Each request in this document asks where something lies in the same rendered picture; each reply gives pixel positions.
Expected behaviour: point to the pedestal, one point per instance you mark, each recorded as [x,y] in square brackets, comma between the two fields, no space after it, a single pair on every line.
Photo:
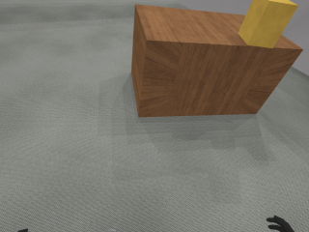
[195,63]

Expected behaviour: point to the robot right hand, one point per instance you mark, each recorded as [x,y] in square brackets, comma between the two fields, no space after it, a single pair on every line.
[282,226]

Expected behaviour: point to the carton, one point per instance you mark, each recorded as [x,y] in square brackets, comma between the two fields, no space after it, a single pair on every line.
[265,21]

